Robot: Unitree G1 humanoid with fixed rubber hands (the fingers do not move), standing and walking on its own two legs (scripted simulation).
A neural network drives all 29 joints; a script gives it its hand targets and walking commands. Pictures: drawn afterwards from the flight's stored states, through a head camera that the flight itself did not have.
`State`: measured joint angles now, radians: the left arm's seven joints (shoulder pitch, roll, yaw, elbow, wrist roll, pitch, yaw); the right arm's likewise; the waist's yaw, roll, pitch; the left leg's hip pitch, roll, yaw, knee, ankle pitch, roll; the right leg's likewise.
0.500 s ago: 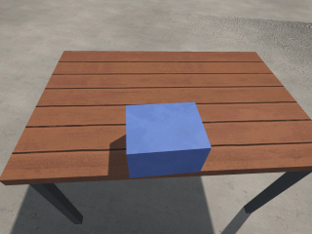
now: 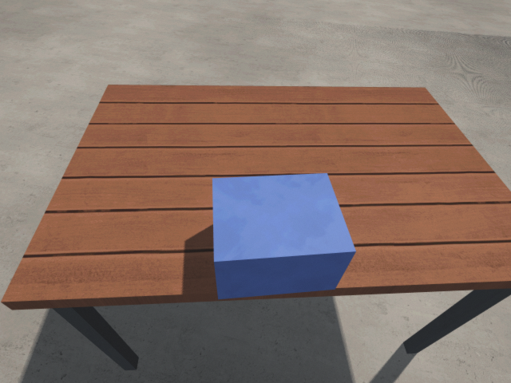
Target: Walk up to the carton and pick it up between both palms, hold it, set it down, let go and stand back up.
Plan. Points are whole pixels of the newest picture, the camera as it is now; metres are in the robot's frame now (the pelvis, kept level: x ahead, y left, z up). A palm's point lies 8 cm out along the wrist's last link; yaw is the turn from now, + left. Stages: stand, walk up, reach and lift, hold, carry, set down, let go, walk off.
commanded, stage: stand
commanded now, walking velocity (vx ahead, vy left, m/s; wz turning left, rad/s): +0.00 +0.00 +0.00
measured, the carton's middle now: (274, 234) +0.39 -0.04 -0.02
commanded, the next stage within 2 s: none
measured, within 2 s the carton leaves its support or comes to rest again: neither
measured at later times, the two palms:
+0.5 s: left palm out of the picture -0.02 +0.23 -0.15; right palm out of the picture -0.01 -0.23 -0.14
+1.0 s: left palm out of the picture -0.03 +0.22 -0.15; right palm out of the picture -0.01 -0.23 -0.14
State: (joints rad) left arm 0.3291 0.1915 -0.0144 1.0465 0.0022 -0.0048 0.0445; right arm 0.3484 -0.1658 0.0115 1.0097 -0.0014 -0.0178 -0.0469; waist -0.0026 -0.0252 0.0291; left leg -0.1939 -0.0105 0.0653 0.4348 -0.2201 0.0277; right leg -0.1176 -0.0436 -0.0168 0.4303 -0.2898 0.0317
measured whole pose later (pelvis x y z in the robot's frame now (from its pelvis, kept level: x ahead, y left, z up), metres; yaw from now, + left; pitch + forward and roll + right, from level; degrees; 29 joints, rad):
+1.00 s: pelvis +0.00 +0.00 +0.00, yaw +1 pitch -1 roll +0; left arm 0.35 0.17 -0.02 1.09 0.00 -0.01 0.05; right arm 0.35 -0.15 0.01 1.06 0.00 -0.02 -0.05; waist 0.00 -0.02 0.04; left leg -0.20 -0.01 0.04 0.43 -0.22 0.02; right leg -0.11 -0.05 -0.04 0.42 -0.29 0.03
